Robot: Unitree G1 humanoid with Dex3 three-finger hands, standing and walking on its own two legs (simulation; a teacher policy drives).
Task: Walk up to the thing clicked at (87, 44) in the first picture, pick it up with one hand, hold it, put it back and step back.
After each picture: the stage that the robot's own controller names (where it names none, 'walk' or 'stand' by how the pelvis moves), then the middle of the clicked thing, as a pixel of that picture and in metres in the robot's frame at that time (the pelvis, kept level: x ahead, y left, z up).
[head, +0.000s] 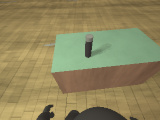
stand; (88, 47) +0.67 +0.06 -0.02
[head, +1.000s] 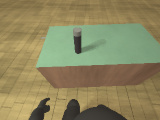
walk; (77, 42) +0.63 +0.17 +0.01
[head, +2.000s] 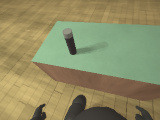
stand; (70, 43) +0.57 +0.25 +0.00
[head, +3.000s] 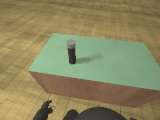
stand; (71, 53) +0.55 +0.20 -0.02
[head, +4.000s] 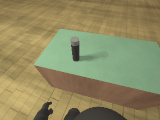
stand; (75, 50) +0.57 +0.17 -0.02
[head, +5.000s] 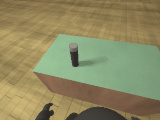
stand; (74, 56) +0.53 +0.18 -0.03
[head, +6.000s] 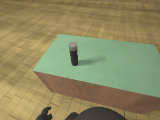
stand; (73, 55) +0.54 +0.19 -0.03
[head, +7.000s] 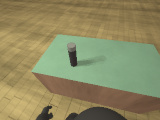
stand; (72, 55) +0.53 +0.20 -0.03
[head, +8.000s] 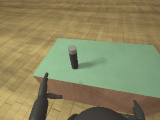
rise first; (73, 58) +0.51 +0.21 -0.02
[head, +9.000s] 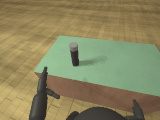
go down; (74, 55) +0.54 +0.19 -0.02
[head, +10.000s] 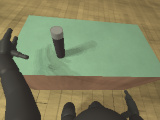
go down; (59, 44) +0.52 +0.20 +0.04
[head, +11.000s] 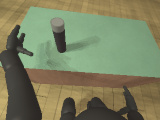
close in; (60, 38) +0.53 +0.20 +0.05
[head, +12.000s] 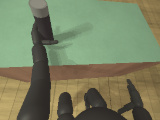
close; (44, 26) +0.57 +0.20 +0.09
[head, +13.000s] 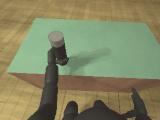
lift; (60, 51) +0.42 +0.18 +0.10
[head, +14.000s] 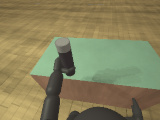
lift; (67, 59) +0.33 +0.16 +0.18
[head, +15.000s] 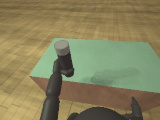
hold; (66, 61) +0.33 +0.17 +0.16
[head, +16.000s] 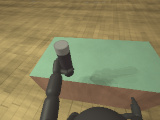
hold; (65, 61) +0.33 +0.17 +0.16
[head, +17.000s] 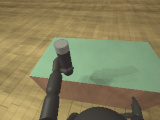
crouch; (65, 60) +0.34 +0.17 +0.16
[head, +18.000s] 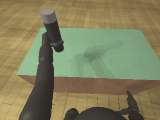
lower; (54, 34) +0.50 +0.21 +0.19
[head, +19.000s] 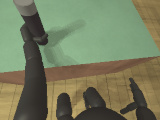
lower; (35, 26) +0.57 +0.22 +0.10
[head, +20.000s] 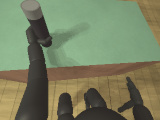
lower; (40, 29) +0.55 +0.21 +0.09
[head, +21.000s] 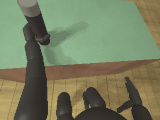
lower; (38, 26) +0.56 +0.22 +0.09
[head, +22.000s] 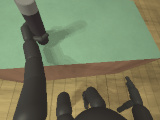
lower; (36, 25) +0.57 +0.22 +0.10
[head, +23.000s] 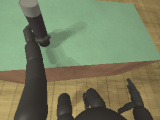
open; (38, 27) +0.56 +0.22 +0.09
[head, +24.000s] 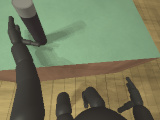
withdraw; (34, 27) +0.56 +0.23 +0.09
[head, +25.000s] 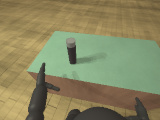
sink last; (72, 52) +0.52 +0.20 +0.02
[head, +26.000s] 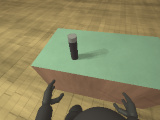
stand; (73, 48) +0.56 +0.20 +0.03
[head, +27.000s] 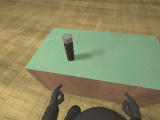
stand; (69, 48) +0.53 +0.22 +0.04
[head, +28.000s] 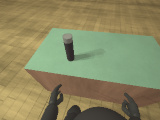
stand; (69, 49) +0.54 +0.21 +0.04
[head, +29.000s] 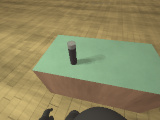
stand; (72, 54) +0.56 +0.20 -0.01
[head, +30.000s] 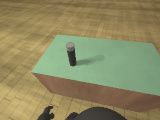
stand; (71, 55) +0.53 +0.21 -0.03
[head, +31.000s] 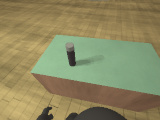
stand; (71, 55) +0.53 +0.21 -0.03
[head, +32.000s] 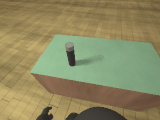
walk; (71, 55) +0.53 +0.21 -0.03
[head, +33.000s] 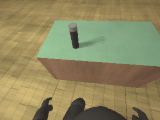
walk; (74, 37) +0.68 +0.21 -0.01
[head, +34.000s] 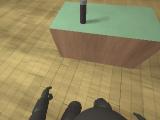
walk; (83, 12) +1.02 +0.16 +0.01
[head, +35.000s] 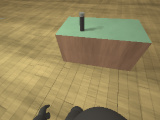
stand; (82, 22) +1.18 +0.22 -0.01
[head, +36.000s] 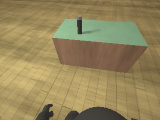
stand; (79, 25) +1.14 +0.20 -0.03
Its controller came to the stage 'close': yes
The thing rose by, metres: 0.20
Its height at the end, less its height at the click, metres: +0.00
